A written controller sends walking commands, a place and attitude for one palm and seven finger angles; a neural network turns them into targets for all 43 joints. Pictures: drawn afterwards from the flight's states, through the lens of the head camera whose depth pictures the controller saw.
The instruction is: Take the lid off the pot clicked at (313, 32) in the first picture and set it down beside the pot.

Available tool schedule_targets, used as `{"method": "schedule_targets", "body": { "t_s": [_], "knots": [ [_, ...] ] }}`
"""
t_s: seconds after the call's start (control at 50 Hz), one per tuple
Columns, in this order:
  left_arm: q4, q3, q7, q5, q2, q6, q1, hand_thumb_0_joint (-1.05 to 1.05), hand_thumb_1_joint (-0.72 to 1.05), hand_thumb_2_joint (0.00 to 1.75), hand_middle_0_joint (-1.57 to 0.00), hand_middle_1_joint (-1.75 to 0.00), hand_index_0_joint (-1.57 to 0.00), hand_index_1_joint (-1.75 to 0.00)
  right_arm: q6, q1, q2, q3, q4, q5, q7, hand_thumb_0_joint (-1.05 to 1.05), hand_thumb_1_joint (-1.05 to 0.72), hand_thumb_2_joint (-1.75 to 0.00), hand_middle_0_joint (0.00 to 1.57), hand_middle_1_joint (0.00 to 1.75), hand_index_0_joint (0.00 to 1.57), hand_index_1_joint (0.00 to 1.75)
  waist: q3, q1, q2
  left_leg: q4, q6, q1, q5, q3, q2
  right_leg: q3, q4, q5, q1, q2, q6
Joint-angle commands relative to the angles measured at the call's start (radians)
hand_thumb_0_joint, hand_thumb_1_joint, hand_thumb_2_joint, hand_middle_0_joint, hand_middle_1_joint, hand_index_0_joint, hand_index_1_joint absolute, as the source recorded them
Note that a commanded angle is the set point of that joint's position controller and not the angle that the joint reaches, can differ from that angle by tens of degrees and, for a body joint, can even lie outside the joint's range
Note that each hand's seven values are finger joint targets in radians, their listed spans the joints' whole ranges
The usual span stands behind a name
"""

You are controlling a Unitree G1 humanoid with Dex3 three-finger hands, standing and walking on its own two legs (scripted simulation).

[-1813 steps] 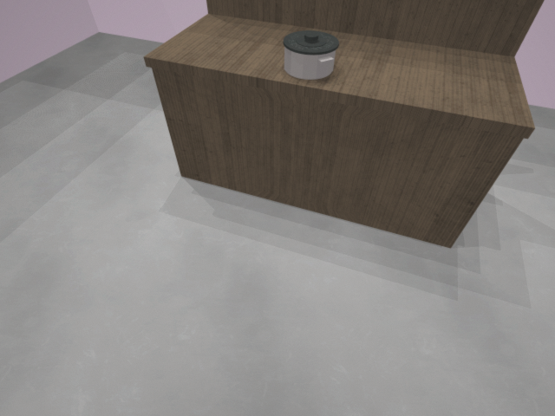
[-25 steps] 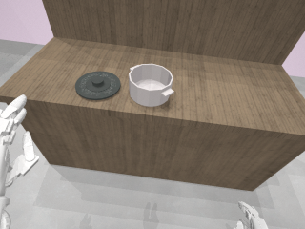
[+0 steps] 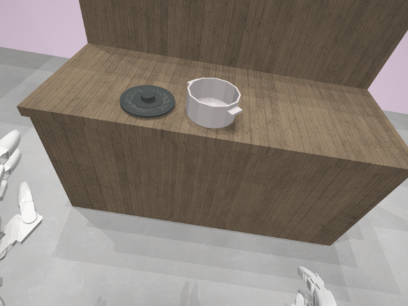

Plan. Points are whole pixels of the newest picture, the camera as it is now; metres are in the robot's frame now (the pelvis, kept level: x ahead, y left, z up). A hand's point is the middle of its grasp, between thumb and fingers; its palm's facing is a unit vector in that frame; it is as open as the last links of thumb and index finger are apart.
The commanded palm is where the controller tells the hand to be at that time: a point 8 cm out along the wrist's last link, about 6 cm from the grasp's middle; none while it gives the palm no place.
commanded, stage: stop stepping back and stand still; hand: left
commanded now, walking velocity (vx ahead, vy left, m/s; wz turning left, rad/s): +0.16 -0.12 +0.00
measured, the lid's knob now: (147, 95) +0.81 +0.23 -0.05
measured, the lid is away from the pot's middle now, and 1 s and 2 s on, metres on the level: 0.24 0.24 0.24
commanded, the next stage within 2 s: let the arm hang, fingers relaxed in 0.24 s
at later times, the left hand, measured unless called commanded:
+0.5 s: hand out of the picture +0.11 +0.17 -0.14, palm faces +0.02 -0.98 -0.18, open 7.4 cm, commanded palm none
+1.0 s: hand out of the picture -0.02 +0.14 -0.16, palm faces +0.06 -0.98 -0.16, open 7.4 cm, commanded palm none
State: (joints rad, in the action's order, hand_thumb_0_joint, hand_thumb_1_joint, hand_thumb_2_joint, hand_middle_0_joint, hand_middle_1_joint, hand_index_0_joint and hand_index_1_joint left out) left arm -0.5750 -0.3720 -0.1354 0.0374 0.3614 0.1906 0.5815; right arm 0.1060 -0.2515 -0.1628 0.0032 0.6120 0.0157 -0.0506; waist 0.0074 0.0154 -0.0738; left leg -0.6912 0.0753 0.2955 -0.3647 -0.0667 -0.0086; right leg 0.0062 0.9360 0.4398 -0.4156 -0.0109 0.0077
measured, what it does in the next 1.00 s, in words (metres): steps on the spot: right foot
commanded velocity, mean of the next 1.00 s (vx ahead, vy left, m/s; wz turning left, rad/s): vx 0.01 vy -0.02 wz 0.00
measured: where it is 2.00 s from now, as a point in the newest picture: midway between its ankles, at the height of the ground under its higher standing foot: outside the picture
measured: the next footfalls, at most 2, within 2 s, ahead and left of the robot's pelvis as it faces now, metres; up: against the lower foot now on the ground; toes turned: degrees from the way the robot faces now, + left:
right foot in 0.28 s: +0.00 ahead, -0.13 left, +0.00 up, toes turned -5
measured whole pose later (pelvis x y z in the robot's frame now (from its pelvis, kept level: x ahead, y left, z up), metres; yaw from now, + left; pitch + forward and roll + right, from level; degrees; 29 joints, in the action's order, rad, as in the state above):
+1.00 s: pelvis +0.01 -0.02 +0.02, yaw +1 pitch -1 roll +0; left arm 1.13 0.00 -0.05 -0.01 0.10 0.00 0.33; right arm -0.01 -0.32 -0.09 -0.03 1.13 0.00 -0.04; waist 0.05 0.00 0.01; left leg -0.48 0.05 0.22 -0.25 -0.05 -0.02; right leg -0.11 0.43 0.32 -0.10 0.02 0.01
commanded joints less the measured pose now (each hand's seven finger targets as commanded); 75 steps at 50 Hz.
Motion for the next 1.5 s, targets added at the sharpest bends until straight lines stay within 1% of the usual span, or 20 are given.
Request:
{"method": "schedule_targets", "body": {
  "t_s": [0.0,0.08,0.16,0.22,0.24,0.26,0.3,0.32,0.36,0.42,0.46,0.5,0.52,0.56,0.6,0.68,0.76,1.12,1.3,1.48],
  "knots": [
    [-0.344,-0.114,-0.037,-0.004,0.218,0.074,-0.03,0.0,0.9,0.9,-0.2,-0.3,-0.2,-0.3,0.098,0.12,-0.127,-0.046,-0.146,-0.003,0.018,0.0,-0.9,-0.9,0.2,0.3,0.2,0.3,0.034,0.006,0.217,0.462,0.097,0.012,-0.053,0.4,0.284,0.042,0.184,-0.033,-0.134,0.024,-0.001],
    [-0.303,-0.089,-0.041,-0.002,0.179,0.055,0.035,0.0,0.9,0.9,-0.2,-0.3,-0.2,-0.3,0.092,0.097,-0.142,-0.046,-0.147,-0.011,0.014,0.0,-0.9,-0.9,0.2,0.3,0.2,0.3,0.01,0.006,0.309,0.491,0.027,-0.005,-0.018,0.239,0.228,-0.088,-0.193,-0.043,0.065,0.002,0.004],
    [-0.214,-0.067,-0.028,0.003,0.171,0.052,-0.033,0.0,0.9,0.9,-0.2,-0.3,-0.2,-0.3,0.079,0.095,-0.157,-0.051,-0.165,-0.009,-0.01,0.0,-0.9,-0.9,0.2,0.3,0.2,0.3,-0.019,0.023,0.243,0.462,-0.003,-0.034,-0.021,0.205,0.211,-0.131,-0.458,-0.063,0.23,-0.035,0.009],
    [-0.171,-0.078,-0.015,0.0,0.19,0.061,-0.005,0.0,0.9,0.9,-0.2,-0.3,-0.2,-0.3,0.065,0.098,-0.157,-0.049,-0.161,-0.01,-0.018,0.0,-0.9,-0.9,0.2,0.3,0.2,0.3,-0.06,0.023,0.174,0.382,-0.015,-0.056,0.104,0.173,0.166,-0.073,-0.579,-0.182,0.314,0.004,0.022],
    [0.648,0.217,0.097,-0.108,-0.036,-0.106,-0.056,0.0,0.9,0.9,-0.2,-0.3,-0.2,-0.3,0.064,0.027,-0.278,-0.105,0.074,-0.007,0.058,0.0,-0.9,-0.9,0.2,0.3,0.2,0.3,-0.071,0.026,0.117,0.094,-0.021,0.014,0.408,0.15,0.131,-0.026,-0.404,-0.553,0.232,0.153,0.056],
    [0.687,0.228,0.117,-0.1,-0.022,-0.168,-0.047,0.0,0.9,0.9,-0.2,-0.3,-0.2,-0.3,0.004,-0.046,-0.191,-0.105,0.046,0.003,0.07,0.0,-0.9,-0.9,0.2,0.3,0.2,0.3,-0.154,0.031,0.062,0.067,-0.042,-0.047,0.421,0.094,0.123,-0.027,-0.359,-0.566,0.218,0.176,0.072],
    [0.747,0.256,0.134,-0.088,-0.051,-0.192,-0.146,0.0,0.9,0.9,-0.2,-0.3,-0.2,-0.3,-0.051,-0.045,-0.193,-0.085,0.024,-0.017,0.06,0.0,-0.9,-0.9,0.2,0.3,0.2,0.3,-0.106,0.023,0.011,0.177,0.024,0.009,0.249,0.252,0.181,-0.073,-0.302,-0.172,0.108,0.085,0.041],
    [0.803,0.262,0.132,-0.089,-0.052,-0.196,-0.183,0.0,0.9,0.9,-0.2,-0.3,-0.2,-0.3,-0.057,-0.029,-0.201,-0.082,0.021,-0.031,0.054,0.0,-0.9,-0.9,0.2,0.3,0.2,0.3,-0.094,0.009,-0.058,0.191,0.05,0.011,0.32,0.323,0.204,-0.063,-0.282,-0.16,0.109,0.05,0.028],
    [0.944,0.269,0.126,-0.084,-0.059,-0.197,-0.215,0.0,0.9,0.9,-0.2,-0.3,-0.2,-0.3,-0.058,0.013,-0.212,-0.082,0.059,-0.043,0.044,0.0,-0.9,-0.9,0.2,0.3,0.2,0.3,-0.106,-0.017,-0.094,0.168,0.057,0.02,0.385,0.295,0.182,-0.033,-0.32,-0.2,0.174,0.064,0.029],
    [1.14,0.284,0.119,-0.072,-0.015,-0.204,-0.264,0.0,0.9,0.9,-0.2,-0.3,-0.2,-0.3,-0.076,0.062,-0.154,-0.065,0.106,-0.04,0.04,0.0,-0.9,-0.9,0.2,0.3,0.2,0.3,0.009,-0.031,-0.033,0.122,-0.012,0.146,0.218,0.124,0.057,0.074,-0.499,-0.218,0.256,0.171,0.086],
    [1.249,0.298,0.114,-0.061,0.013,-0.192,-0.294,0.0,0.9,0.9,-0.2,-0.3,-0.2,-0.3,-0.085,0.038,-0.122,-0.06,0.159,-0.035,0.04,0.0,-0.9,-0.9,0.2,0.3,0.2,0.3,0.054,-0.01,0.039,0.065,-0.041,0.095,0.169,0.061,0.032,0.152,-0.582,-0.208,0.198,0.246,0.142],
    [1.34,0.312,0.114,-0.051,-0.004,-0.184,-0.308,0.0,0.9,0.9,-0.2,-0.3,-0.2,-0.3,-0.087,-0.018,-0.103,-0.053,0.221,-0.032,0.038,0.0,-0.9,-0.9,0.2,0.3,0.2,0.3,0.052,0.013,0.132,0.127,-0.039,0.002,0.211,0.084,0.054,0.088,-0.564,-0.175,0.15,0.2,0.124],
    [1.377,0.318,0.114,-0.05,-0.018,-0.186,-0.305,0.0,0.9,0.9,-0.2,-0.3,-0.2,-0.3,-0.091,-0.033,-0.096,-0.052,0.244,-0.03,0.035,0.0,-0.9,-0.9,0.2,0.3,0.2,0.3,0.084,0.013,0.155,0.176,-0.028,-0.002,0.218,0.118,0.073,0.044,-0.548,-0.157,0.135,0.154,0.098],
    [1.436,0.315,0.114,-0.048,-0.073,-0.191,-0.246,0.0,0.9,0.9,-0.2,-0.3,-0.2,-0.3,-0.089,-0.063,-0.107,-0.058,0.278,-0.037,0.024,0.0,-0.9,-0.9,0.2,0.3,0.2,0.3,0.022,-0.007,0.295,0.281,0.007,-0.029,0.221,0.198,0.127,-0.034,-0.485,-0.174,0.194,0.096,0.057],
    [1.495,0.33,0.116,-0.044,-0.089,-0.191,-0.213,0.0,0.9,0.9,-0.2,-0.3,-0.2,-0.3,-0.088,-0.082,-0.111,-0.059,0.308,-0.03,0.014,0.0,-0.9,-0.9,0.2,0.3,0.2,0.3,-0.019,-0.019,0.299,0.334,0.022,-0.057,0.218,0.236,0.149,-0.05,-0.482,-0.186,0.234,0.075,0.041],
    [1.579,0.352,0.104,-0.044,-0.116,-0.181,-0.2,0.0,0.9,0.9,-0.2,-0.3,-0.2,-0.3,-0.089,-0.124,-0.081,-0.055,0.366,-0.018,0.009,0.0,-0.9,-0.9,0.2,0.3,0.2,0.3,-0.018,-0.008,0.093,0.274,0.005,-0.083,0.317,0.158,0.121,-0.033,-0.563,-0.295,0.281,0.11,0.042],
    [1.629,0.358,0.092,-0.043,-0.132,-0.178,-0.189,0.0,0.9,0.9,-0.2,-0.3,-0.2,-0.3,-0.093,-0.146,-0.046,-0.05,0.42,-0.016,0.009,0.0,-0.9,-0.9,0.2,0.3,0.2,0.3,0.003,-0.002,0.053,0.26,-0.004,-0.099,0.341,0.125,0.107,-0.03,-0.579,-0.335,0.28,0.128,0.045],
    [1.688,0.349,0.078,-0.045,-0.187,-0.18,-0.174,0.0,0.9,0.9,-0.2,-0.3,-0.2,-0.3,-0.097,-0.142,0.013,-0.05,0.503,-0.02,0.005,0.0,-0.9,-0.9,0.2,0.3,0.2,0.3,0.12,-0.01,0.087,0.29,-0.013,-0.06,0.277,0.118,0.099,-0.028,-0.593,-0.257,0.241,0.118,0.047],
    [1.683,0.345,0.078,-0.044,-0.193,-0.175,-0.173,0.0,0.9,0.9,-0.2,-0.3,-0.2,-0.3,-0.092,-0.152,0.006,-0.052,0.502,-0.02,0.0,0.0,-0.9,-0.9,0.2,0.3,0.2,0.3,0.054,-0.007,0.071,0.266,-0.011,-0.099,0.368,0.114,0.101,-0.032,-0.586,-0.346,0.286,0.124,0.042],
    [1.684,0.346,0.077,-0.044,-0.198,-0.175,-0.17,0.0,0.9,0.9,-0.2,-0.3,-0.2,-0.3,-0.094,-0.149,0.007,-0.052,0.506,-0.02,-0.001,0.0,-0.9,-0.9,0.2,0.3,0.2,0.3,0.074,-0.006,0.067,0.267,-0.013,-0.106,0.364,0.112,0.101,-0.031,-0.593,-0.344,0.276,0.123,0.042]
  ]
}}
